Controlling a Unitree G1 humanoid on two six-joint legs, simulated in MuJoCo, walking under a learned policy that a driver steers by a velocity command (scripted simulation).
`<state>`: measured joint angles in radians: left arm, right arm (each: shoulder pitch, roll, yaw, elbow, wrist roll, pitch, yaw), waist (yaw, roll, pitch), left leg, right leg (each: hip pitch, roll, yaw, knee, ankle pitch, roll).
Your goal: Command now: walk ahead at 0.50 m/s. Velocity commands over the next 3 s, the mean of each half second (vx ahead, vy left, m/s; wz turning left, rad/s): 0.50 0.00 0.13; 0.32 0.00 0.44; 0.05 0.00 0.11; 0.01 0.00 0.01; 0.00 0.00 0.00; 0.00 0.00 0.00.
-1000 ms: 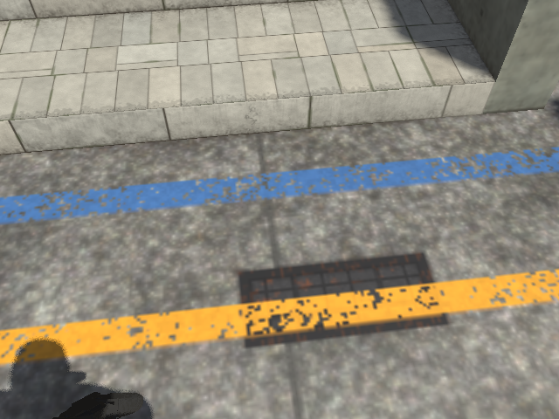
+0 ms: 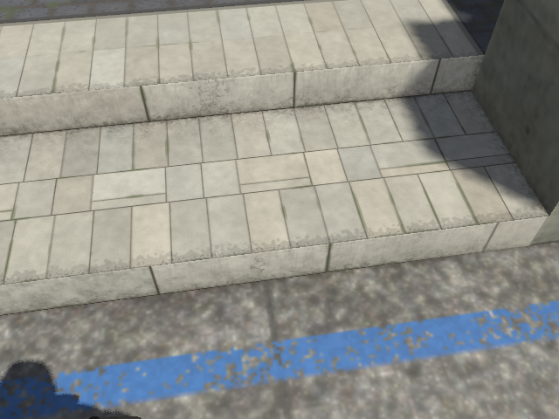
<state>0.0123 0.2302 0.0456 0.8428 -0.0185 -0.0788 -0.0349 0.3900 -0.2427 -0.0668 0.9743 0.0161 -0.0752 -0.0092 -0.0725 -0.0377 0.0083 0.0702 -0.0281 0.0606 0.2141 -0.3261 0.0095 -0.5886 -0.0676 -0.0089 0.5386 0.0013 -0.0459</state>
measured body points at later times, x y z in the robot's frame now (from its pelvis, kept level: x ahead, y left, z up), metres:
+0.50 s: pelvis +0.26 -0.03 +0.01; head +0.28 -0.04 +0.46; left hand +0.26 +0.24 -0.13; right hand +0.45 -0.27 -0.11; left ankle +0.44 +0.14 -0.68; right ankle +0.17 -0.13 -0.73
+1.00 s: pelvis +0.49 +0.04 +0.01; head +0.53 +0.07 +0.46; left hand +0.56 +0.34 -0.11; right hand +0.70 -0.19 -0.09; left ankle +0.46 +0.11 -0.73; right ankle +0.66 -0.07 -0.69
